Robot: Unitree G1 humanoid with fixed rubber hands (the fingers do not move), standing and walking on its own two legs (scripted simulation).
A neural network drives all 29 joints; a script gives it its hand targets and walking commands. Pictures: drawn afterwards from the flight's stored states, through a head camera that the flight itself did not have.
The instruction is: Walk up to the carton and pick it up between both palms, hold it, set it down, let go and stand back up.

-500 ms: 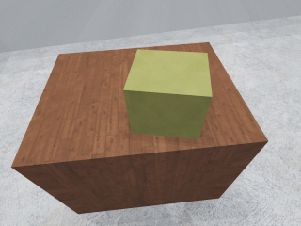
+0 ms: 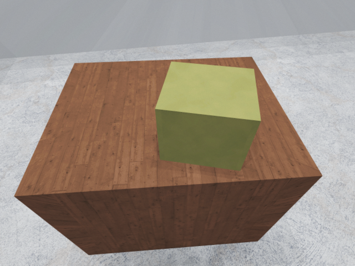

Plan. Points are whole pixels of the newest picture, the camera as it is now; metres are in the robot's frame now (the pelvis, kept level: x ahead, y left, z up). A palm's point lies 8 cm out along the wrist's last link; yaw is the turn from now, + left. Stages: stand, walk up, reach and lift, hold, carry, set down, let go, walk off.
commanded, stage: walk up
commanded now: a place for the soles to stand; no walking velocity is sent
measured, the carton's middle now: (205, 115) +0.53 -0.05 +0.02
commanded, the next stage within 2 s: reach and lift in 0.36 s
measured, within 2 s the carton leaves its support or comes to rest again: neither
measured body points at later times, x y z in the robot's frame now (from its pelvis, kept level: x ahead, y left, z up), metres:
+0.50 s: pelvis -0.03 -0.01 -0.02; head +0.02 +0.01 +0.42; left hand +0.09 +0.28 -0.15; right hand +0.12 -0.26 -0.14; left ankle +0.03 +0.12 -0.73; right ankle -0.02 -0.07 -0.73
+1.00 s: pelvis -0.03 -0.01 +0.00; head +0.00 +0.01 +0.45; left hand +0.16 +0.24 -0.09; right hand +0.15 -0.24 -0.07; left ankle +0.03 +0.12 -0.73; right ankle -0.02 -0.07 -0.73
